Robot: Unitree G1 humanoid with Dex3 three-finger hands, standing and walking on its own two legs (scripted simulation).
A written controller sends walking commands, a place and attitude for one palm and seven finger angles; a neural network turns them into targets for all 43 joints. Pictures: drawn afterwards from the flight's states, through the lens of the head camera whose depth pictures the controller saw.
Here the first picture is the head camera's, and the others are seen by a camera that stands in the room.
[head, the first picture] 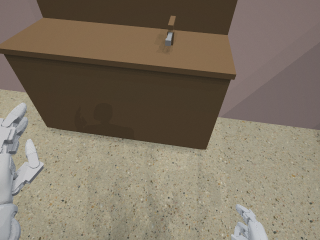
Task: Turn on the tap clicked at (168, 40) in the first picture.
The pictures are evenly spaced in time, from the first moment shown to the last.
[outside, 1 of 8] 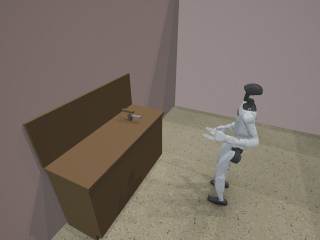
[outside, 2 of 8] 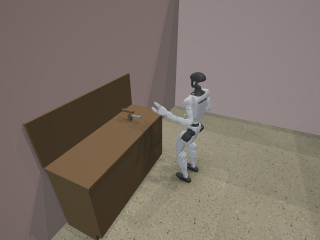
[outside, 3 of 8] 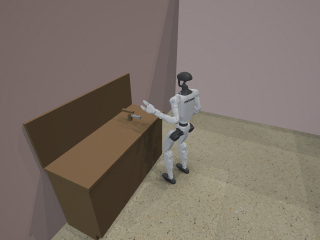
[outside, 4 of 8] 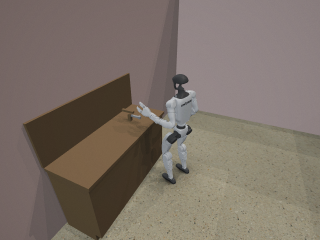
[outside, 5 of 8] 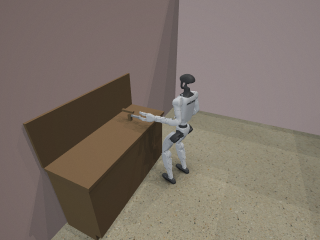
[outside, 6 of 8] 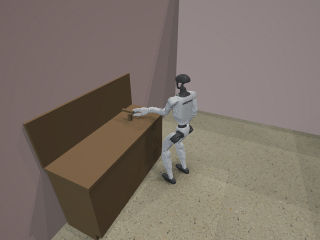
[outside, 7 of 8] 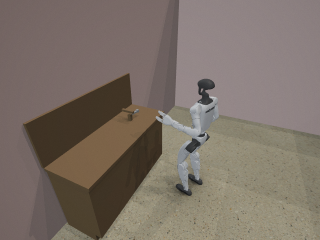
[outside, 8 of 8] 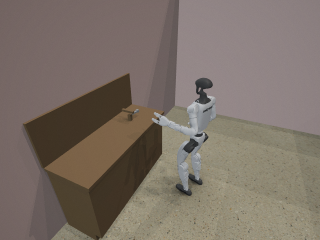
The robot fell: no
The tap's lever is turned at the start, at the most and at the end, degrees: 0 79 79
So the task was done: yes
